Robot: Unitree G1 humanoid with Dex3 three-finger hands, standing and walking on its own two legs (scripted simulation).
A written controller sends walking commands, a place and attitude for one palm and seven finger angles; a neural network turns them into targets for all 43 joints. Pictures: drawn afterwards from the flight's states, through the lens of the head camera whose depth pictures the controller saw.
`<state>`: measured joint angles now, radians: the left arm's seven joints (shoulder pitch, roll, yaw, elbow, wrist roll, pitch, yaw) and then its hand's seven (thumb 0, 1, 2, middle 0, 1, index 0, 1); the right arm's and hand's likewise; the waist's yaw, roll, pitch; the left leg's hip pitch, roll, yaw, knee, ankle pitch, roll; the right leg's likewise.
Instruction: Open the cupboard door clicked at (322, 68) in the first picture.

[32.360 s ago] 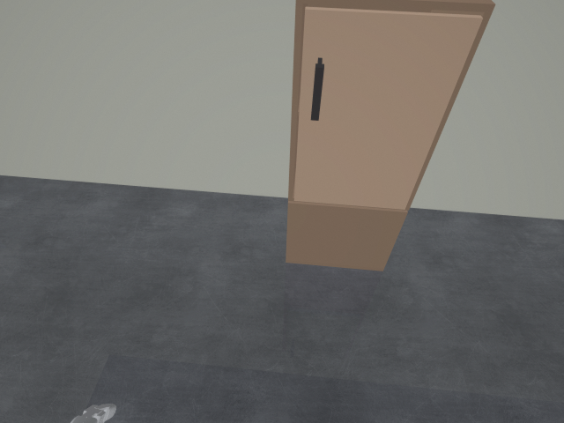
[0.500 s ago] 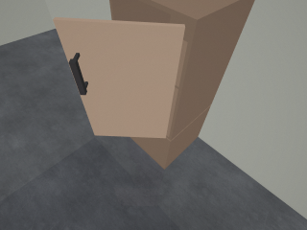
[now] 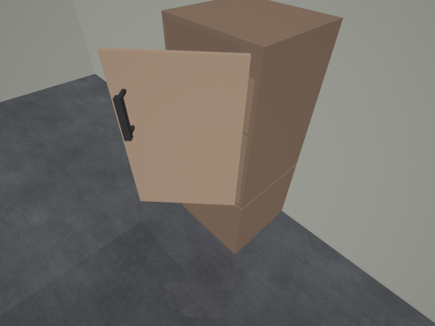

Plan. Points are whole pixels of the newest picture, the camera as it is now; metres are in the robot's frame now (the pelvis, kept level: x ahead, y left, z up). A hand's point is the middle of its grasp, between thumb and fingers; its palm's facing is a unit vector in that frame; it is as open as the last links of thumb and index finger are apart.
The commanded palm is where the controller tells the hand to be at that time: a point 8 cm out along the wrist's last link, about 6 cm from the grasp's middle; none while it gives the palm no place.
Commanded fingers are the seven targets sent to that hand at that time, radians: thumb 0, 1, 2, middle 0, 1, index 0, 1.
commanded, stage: shuffle to correct the standing spot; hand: left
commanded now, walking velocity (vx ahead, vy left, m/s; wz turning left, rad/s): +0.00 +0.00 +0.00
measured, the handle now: (125, 115) +0.63 +0.30 +0.06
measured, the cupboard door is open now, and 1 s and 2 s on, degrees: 44 44 44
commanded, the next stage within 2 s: come to a stop and stand still in 0.76 s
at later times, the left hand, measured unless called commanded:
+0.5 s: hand out of the picture -0.02 +0.21 -0.18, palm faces +0.03 -0.99 -0.16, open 7.3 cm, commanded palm none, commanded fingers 0.00 0.90 0.90 -0.20 -0.30 -0.20 -0.30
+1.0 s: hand out of the picture +0.16 +0.31 -0.17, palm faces +0.04 -0.98 -0.18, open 7.3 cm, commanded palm none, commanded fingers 0.00 0.90 0.90 -0.20 -0.30 -0.20 -0.30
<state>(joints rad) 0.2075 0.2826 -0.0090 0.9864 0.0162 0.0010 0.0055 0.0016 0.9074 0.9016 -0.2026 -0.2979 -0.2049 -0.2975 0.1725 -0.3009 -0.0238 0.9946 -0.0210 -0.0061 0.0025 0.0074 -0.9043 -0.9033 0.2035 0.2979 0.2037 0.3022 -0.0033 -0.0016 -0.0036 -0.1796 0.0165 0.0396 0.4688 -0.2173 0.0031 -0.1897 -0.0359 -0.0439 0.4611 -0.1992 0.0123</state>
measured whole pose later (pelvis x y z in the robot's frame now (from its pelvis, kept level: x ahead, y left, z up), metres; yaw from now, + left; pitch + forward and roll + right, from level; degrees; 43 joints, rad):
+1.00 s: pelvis +0.11 +0.13 +0.00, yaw -1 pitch -1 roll -1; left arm 0.24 0.17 0.06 1.02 0.02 0.01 0.03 0.01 0.93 0.90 -0.20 -0.30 -0.20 -0.30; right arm 0.38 -0.08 0.00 1.09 -0.02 -0.07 -0.04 0.01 -0.91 -0.90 0.20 0.30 0.20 0.30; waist -0.02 -0.03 0.02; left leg -0.08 -0.07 0.14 0.34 -0.25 0.11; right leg -0.50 -0.06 -0.06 0.95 -0.24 0.02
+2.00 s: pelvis +0.09 +0.14 +0.01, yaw -2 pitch +0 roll +0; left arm 0.31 0.18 0.05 1.06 0.02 0.05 0.00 0.00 0.91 0.90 -0.20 -0.30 -0.20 -0.30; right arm 0.36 -0.11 -0.02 1.10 -0.03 -0.02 -0.04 0.01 -0.91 -0.90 0.20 0.30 0.21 0.30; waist -0.02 -0.04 0.03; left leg -0.10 0.01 0.06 0.35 -0.24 0.02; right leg -0.37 -0.05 -0.04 0.80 -0.36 0.03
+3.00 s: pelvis +0.05 +0.15 +0.00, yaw +0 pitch -2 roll +0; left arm 0.37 0.16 -0.01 1.08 0.03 0.01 0.03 0.00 0.91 0.90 -0.20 -0.30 -0.20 -0.30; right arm 0.33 -0.15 -0.01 1.05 -0.02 0.00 -0.01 0.01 -0.91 -0.90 0.20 0.30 0.20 0.30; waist 0.01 -0.02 0.00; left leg -0.22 -0.02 0.07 0.50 -0.25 0.04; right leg -0.26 -0.08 -0.06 0.50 -0.20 0.02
